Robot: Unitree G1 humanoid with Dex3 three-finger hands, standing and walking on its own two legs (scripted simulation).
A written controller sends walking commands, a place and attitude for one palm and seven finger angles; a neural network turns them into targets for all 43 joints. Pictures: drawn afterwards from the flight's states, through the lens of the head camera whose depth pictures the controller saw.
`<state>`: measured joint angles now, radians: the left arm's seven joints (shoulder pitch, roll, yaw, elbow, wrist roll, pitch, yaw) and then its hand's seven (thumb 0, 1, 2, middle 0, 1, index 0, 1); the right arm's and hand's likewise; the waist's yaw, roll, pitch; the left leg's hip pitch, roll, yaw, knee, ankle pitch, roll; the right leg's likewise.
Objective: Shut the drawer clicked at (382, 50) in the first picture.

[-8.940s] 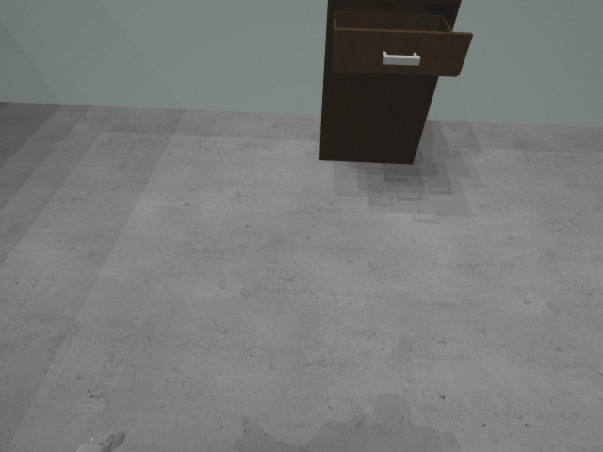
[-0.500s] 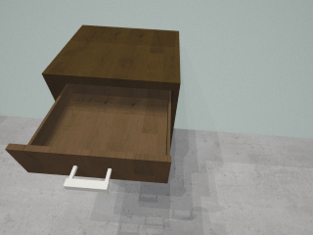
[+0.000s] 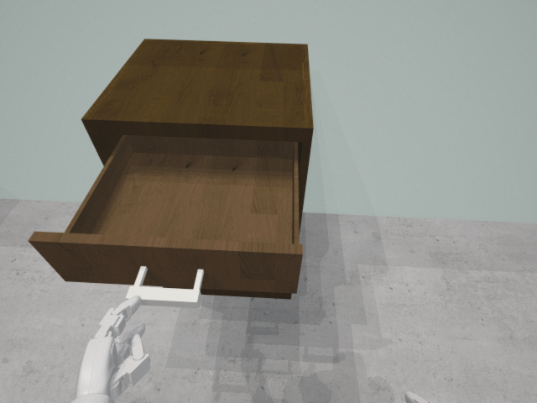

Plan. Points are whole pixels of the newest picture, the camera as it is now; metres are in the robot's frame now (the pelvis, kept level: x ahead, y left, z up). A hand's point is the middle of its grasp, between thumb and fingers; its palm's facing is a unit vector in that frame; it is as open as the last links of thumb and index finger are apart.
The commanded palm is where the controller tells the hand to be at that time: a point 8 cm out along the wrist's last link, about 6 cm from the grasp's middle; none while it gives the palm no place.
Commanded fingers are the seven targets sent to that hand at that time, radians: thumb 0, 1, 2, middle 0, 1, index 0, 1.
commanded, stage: raise the hand and make a fist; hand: left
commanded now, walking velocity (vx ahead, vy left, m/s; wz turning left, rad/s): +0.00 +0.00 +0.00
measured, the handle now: (167, 285) +0.32 +0.19 -0.05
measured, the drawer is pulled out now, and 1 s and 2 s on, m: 0.30 0.29 0.29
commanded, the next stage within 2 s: bring the fist close to the handle in 1.70 s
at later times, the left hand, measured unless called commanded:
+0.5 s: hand (164, 379) +0.17 +0.15 -0.01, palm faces -0.02 -1.00 -0.05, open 4.5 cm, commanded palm +0.12 +0.22 -0.01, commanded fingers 0.00 0.90 0.90 -0.92 -1.08 -0.92 -1.08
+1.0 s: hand (147, 379) +0.16 +0.16 +0.02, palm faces +0.01 -1.00 -0.03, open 3.1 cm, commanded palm +0.11 +0.21 +0.03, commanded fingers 0.00 0.90 0.90 -1.40 -1.60 -1.40 -1.60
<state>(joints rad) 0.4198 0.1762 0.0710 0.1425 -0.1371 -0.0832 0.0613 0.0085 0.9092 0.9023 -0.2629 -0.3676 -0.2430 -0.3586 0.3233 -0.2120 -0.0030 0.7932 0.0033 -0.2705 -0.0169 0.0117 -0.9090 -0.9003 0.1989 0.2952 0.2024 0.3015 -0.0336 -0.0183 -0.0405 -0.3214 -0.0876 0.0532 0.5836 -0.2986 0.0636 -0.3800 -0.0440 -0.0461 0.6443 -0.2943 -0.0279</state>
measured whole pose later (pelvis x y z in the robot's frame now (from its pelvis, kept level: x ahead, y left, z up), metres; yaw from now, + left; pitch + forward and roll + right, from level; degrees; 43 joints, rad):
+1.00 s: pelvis +0.00 -0.01 -0.05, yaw +1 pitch +12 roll -2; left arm 0.69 0.20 0.09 -0.29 -0.25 -0.37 -0.24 0.02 0.90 0.90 -1.23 -1.42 -1.23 -1.41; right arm 0.20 -0.21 0.00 0.49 0.05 -0.25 -0.02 0.02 -0.90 -0.90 0.20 0.29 0.20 0.30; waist 0.01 0.03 -0.15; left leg -0.73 -0.02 0.00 1.04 -0.51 0.05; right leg -0.73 0.01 -0.11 0.98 -0.46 -0.04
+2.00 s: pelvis +0.00 -0.03 -0.05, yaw +1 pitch +11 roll -1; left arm 0.76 0.21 0.06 -0.34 -0.22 -0.34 -0.18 0.01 0.90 0.90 -1.40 -1.60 -1.40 -1.60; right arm 0.25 -0.21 0.01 0.45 0.05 -0.19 -0.03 0.02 -0.90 -0.90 0.20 0.30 0.20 0.30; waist 0.01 0.04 -0.15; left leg -0.72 -0.01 -0.01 1.04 -0.52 0.03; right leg -0.72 0.02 -0.12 0.99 -0.47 -0.06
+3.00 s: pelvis +0.00 -0.01 -0.09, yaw +0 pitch +20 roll -2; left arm 0.46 0.20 0.02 -0.13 -0.18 -0.42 -0.13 0.02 0.90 0.90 -1.40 -1.60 -1.40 -1.60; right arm 0.22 -0.22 0.01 0.47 0.02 -0.11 -0.01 0.01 -0.90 -0.90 0.20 0.30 0.20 0.30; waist -0.02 0.03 -0.18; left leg -1.01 -0.01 0.01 1.25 -0.59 0.05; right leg -1.02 0.01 -0.11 1.20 -0.54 -0.05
